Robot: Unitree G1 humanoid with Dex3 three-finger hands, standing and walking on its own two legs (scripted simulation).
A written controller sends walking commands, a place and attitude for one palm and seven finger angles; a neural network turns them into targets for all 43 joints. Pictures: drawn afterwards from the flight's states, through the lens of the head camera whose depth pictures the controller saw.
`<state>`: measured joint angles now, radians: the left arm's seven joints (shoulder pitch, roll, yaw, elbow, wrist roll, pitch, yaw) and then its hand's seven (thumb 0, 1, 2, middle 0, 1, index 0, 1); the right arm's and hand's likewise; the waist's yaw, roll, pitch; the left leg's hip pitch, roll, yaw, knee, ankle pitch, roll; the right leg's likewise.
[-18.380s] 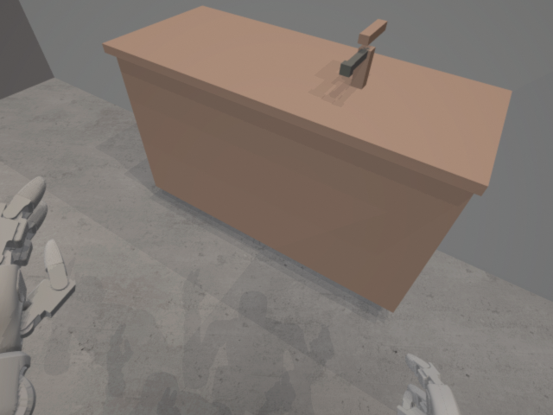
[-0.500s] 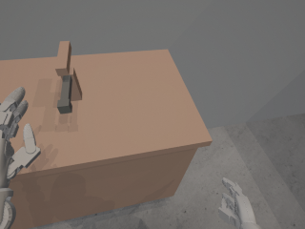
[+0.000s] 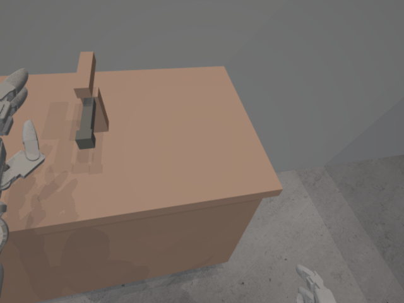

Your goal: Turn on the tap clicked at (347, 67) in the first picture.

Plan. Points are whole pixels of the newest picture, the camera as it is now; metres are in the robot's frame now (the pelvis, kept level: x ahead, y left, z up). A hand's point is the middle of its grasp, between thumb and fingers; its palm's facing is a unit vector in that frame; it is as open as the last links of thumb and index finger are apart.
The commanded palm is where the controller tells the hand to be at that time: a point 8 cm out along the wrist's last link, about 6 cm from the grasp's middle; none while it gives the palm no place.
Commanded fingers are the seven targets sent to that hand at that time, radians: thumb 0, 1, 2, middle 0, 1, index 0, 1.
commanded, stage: turn the palm inward beside the body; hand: left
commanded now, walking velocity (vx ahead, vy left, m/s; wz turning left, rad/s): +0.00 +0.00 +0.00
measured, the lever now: (85, 139) +0.36 +0.28 +0.11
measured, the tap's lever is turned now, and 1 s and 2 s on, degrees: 0 0 0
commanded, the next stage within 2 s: none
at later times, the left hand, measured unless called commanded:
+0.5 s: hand (76, 200) +0.21 +0.22 +0.15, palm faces +0.41 -0.85 -0.34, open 7.4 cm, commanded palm +0.16 +0.25 +0.18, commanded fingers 0.00 0.90 0.90 -0.20 -0.30 -0.20 -0.30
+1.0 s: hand (90, 207) +0.20 +0.19 +0.16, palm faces +0.42 -0.88 -0.24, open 7.4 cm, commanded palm +0.15 +0.23 +0.17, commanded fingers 0.00 0.90 0.90 -0.20 -0.30 -0.20 -0.30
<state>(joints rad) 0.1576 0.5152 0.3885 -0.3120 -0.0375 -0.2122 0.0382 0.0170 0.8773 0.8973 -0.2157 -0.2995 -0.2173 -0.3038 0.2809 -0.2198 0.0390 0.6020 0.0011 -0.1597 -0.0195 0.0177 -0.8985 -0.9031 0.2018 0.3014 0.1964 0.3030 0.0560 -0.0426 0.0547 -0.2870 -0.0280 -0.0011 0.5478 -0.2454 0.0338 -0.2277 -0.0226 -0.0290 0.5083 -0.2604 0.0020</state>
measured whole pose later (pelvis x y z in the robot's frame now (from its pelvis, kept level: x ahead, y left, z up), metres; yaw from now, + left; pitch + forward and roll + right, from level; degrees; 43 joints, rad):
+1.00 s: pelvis +0.02 -0.06 -0.01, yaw +1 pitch +1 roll +0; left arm 0.46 0.33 0.34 -0.47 -0.22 0.00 0.05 0.02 0.89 0.90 -0.21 -0.30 -0.21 -0.30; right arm 0.24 -0.26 0.00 0.65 0.06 -0.25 -0.08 0.02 -0.90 -0.90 0.20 0.30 0.20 0.30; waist 0.08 0.04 -0.08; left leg -0.35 0.02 -0.05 0.67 -0.33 -0.04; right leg -0.31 0.02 -0.07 0.68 -0.38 -0.05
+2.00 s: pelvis +0.01 -0.05 -0.01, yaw +2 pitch -3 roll +0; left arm 0.47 0.25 0.26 -0.63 -0.25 0.30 0.17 0.02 0.89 0.90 -0.20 -0.30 -0.20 -0.30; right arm 0.18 -0.24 0.06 0.65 0.06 -0.22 -0.09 0.02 -0.90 -0.90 0.20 0.30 0.20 0.30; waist 0.09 0.05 -0.06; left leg -0.27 0.01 -0.06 0.61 -0.30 -0.03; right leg -0.22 0.01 -0.08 0.61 -0.35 -0.05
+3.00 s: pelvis +0.02 -0.05 +0.00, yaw +1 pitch -1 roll +0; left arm 0.25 0.28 0.37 -0.28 -0.26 0.19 0.11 0.02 0.89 0.90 -0.19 -0.27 -0.19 -0.27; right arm 0.19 -0.24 0.04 0.69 0.06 -0.23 -0.12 0.02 -0.90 -0.90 0.20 0.30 0.20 0.30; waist 0.07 0.04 -0.04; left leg -0.27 0.00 -0.05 0.58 -0.28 -0.02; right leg -0.22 0.01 -0.07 0.57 -0.33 -0.04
